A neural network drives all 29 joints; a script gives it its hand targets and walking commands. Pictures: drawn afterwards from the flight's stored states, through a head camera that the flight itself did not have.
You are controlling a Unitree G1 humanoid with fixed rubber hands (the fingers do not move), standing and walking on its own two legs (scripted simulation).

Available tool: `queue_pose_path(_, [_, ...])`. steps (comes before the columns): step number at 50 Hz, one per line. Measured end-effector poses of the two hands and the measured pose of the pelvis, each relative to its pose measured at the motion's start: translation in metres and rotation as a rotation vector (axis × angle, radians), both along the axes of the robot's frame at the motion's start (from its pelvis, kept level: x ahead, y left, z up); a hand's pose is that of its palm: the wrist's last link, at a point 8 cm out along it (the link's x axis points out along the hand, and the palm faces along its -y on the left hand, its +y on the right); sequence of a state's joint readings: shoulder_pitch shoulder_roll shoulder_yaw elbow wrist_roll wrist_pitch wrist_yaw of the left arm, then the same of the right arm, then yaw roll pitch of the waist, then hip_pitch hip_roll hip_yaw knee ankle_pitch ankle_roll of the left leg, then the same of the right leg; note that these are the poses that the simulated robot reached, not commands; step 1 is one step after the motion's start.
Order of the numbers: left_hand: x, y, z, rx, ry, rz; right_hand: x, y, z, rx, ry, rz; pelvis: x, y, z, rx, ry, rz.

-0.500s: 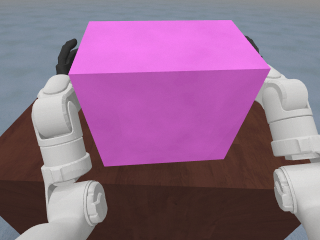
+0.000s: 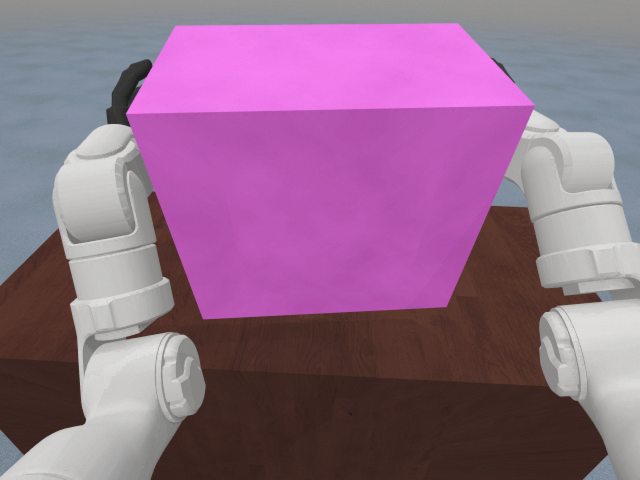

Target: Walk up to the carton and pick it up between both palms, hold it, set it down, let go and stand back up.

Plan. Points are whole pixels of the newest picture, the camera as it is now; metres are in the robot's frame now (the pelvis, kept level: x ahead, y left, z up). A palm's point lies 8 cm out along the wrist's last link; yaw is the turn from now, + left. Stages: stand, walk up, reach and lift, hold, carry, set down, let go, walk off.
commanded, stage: hold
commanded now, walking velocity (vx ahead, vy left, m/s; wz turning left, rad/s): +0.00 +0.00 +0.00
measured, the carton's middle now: (323, 179) +0.34 +0.00 +0.27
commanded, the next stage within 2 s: set down in 1.56 s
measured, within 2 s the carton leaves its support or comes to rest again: neither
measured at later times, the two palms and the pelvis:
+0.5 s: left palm (148, 141) +0.36 +0.18 +0.31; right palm (496, 141) +0.36 -0.19 +0.31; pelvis +0.00 +0.00 +0.00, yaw -1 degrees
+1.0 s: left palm (140, 143) +0.36 +0.19 +0.31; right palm (485, 134) +0.37 -0.18 +0.31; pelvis +0.00 +0.00 +0.00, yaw +0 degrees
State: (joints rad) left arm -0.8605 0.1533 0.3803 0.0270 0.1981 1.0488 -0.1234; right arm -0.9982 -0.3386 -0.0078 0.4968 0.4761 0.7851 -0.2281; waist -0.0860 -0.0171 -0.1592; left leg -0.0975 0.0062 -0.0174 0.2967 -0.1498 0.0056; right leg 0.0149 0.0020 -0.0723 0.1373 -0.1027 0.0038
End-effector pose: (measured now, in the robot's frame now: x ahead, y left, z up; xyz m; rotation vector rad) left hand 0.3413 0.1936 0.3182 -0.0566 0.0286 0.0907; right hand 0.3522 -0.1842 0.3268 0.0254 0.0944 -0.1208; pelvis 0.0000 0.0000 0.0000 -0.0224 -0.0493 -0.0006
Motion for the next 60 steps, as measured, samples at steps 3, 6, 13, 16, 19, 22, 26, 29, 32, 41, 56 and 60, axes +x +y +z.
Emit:
queue_pose_path(3, [0.0,-0.002,0.003,0.01,-0.011,-0.01,-0.003,-0.002,0.001,0.003,-0.01,-0.008,-0.001,0.002,0.0,0.0,0.002,-0.004])
queue_pose_path(6, [0.0,-0.005,0.004,0.012,-0.013,-0.017,-0.006,-0.005,0.001,0.004,-0.012,-0.016,-0.002,0.003,0.0,0.001,-0.002,-0.01])
queue_pose_path(13, [0.003,-0.007,0.002,0.011,0.004,-0.024,-0.005,-0.007,-0.005,0.009,0.007,-0.023,-0.006,0.004,0.0,0.001,-0.003,-0.017])
queue_pose_path(16, [0.006,-0.008,0.001,0.019,0.009,-0.021,-0.002,-0.008,-0.009,0.019,0.013,-0.023,-0.006,0.005,0.0,0.002,0.007,-0.016])
queue_pose_path(19, [0.009,-0.009,0.001,0.028,0.005,-0.018,0.002,-0.008,-0.012,0.02,0.01,-0.022,-0.005,0.005,0.0,0.002,0.016,-0.015])
queue_pose_path(22, [0.013,-0.009,-0.002,0.025,0.002,-0.017,0.005,-0.009,-0.015,0.01,0.006,-0.021,-0.003,0.004,0.0,0.003,0.015,-0.013])
queue_pose_path(26, [0.014,-0.008,-0.011,0.022,0.013,-0.014,0.008,-0.008,-0.022,-0.003,0.02,-0.015,0.0,0.004,0.001,0.002,0.009,-0.013])
queue_pose_path(29, [0.011,-0.007,-0.017,0.013,0.011,-0.009,0.007,-0.007,-0.027,-0.015,0.017,-0.007,0.003,0.003,0.001,0.002,0.007,-0.016])
queue_pose_path(32, [0.005,-0.006,-0.019,0.004,-0.007,-0.003,0.004,-0.006,-0.027,-0.024,0.0,0.0,0.005,0.002,0.0,0.002,0.002,-0.015])
queue_pose_path(41, [-0.006,-0.002,-0.014,-0.026,-0.02,0.02,0.0,-0.001,-0.019,-0.025,-0.012,0.019,0.004,-0.001,-0.001,-0.002,-0.022,-0.005])
queue_pose_path(56, [0.029,0.001,-0.014,0.056,0.071,0.007,0.033,0.002,-0.021,-0.019,0.073,0.006,-0.007,-0.005,0.0,-0.002,0.053,-0.005])
queue_pose_path(60, [0.028,0.003,-0.022,0.063,0.068,0.004,0.032,0.004,-0.029,-0.028,0.07,0.009,-0.005,-0.007,0.0,-0.002,0.059,0.0])
